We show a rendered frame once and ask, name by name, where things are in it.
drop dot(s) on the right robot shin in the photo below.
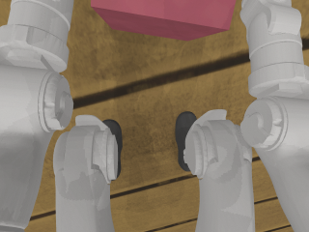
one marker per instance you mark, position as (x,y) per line
(218,114)

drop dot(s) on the carton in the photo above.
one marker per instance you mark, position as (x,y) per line
(184,20)

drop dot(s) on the left robot forearm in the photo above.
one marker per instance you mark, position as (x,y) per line
(36,34)

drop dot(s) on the right robot upper arm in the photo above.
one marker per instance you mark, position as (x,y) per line
(278,129)

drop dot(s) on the right robot forearm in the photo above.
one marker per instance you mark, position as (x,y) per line
(275,49)

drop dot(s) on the robot right foot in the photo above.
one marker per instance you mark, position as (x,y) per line
(183,124)

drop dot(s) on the left robot upper arm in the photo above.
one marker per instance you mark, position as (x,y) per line
(34,103)

